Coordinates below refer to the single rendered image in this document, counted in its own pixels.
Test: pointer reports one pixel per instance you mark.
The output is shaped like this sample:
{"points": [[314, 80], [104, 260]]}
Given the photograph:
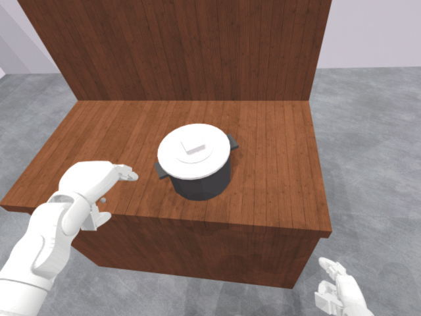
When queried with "robot left hand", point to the robot left hand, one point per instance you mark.
{"points": [[91, 180]]}

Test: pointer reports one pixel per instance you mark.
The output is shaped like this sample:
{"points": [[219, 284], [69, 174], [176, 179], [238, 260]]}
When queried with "robot right hand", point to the robot right hand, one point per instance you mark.
{"points": [[333, 299]]}

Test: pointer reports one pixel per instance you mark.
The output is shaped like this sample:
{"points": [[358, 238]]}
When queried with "left robot forearm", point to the left robot forearm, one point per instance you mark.
{"points": [[41, 254]]}

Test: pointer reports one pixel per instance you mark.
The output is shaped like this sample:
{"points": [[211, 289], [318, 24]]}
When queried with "pot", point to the pot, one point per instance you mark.
{"points": [[203, 188]]}

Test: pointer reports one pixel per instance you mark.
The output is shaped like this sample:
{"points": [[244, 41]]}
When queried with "table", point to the table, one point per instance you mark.
{"points": [[141, 69]]}

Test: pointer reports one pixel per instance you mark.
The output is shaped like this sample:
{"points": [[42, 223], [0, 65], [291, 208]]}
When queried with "knob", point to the knob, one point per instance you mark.
{"points": [[192, 143]]}

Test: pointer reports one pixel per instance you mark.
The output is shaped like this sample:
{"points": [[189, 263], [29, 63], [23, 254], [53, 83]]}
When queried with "lid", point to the lid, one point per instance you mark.
{"points": [[175, 161]]}

